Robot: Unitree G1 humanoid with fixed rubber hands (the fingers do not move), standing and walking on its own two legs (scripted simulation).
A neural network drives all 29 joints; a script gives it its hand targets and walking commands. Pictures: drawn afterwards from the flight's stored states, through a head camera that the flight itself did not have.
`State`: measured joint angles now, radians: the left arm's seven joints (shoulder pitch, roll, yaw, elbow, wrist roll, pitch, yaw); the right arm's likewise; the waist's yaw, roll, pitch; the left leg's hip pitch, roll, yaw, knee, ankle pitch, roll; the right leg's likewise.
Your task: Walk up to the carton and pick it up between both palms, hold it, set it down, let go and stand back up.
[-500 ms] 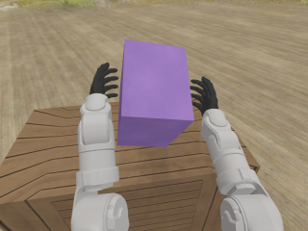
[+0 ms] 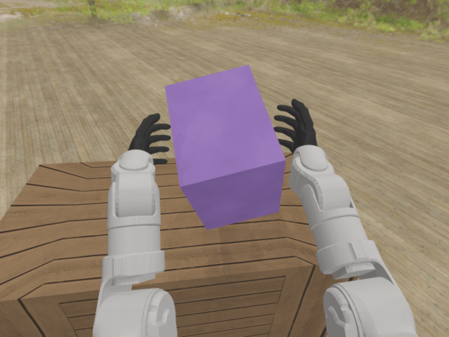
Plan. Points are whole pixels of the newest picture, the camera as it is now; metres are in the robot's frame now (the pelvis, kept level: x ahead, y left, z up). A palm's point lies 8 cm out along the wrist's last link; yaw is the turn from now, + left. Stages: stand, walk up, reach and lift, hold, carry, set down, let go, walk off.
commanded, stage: hold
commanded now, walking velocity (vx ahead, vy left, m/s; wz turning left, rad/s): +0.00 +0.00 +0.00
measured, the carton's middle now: (226, 153) +0.48 -0.03 +0.15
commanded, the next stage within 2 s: set down in 0.24 s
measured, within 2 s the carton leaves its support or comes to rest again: neither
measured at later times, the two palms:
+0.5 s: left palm (140, 170) +0.34 +0.13 +0.20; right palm (293, 171) +0.34 -0.13 +0.19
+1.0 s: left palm (143, 188) +0.39 +0.14 +0.13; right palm (277, 194) +0.37 -0.12 +0.12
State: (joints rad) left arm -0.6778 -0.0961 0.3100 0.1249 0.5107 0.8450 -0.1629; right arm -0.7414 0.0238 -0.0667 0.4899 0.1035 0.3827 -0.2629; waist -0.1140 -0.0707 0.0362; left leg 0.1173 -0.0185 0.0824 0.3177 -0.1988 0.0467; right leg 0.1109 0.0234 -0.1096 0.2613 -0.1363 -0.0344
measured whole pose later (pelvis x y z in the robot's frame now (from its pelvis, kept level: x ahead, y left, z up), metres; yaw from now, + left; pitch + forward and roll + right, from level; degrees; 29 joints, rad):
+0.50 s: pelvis -0.01 -0.01 +0.00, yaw +0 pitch -14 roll -1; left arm -0.69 -0.14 0.32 0.12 0.49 0.74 -0.11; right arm -0.66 0.06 -0.10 0.53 0.10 0.17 -0.26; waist -0.06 -0.09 0.14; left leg 0.10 -0.02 0.08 0.32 -0.17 0.05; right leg 0.09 0.03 -0.11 0.26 -0.11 -0.03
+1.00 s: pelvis +0.02 +0.01 +0.00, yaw +0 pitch -11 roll -1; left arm -0.57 -0.18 0.30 0.20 0.46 0.46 -0.01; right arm -0.52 0.15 -0.21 0.58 -0.04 -0.19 -0.17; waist -0.04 -0.06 0.22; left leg 0.08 -0.03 0.08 0.31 -0.20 0.06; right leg 0.07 0.01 -0.11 0.26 -0.15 -0.02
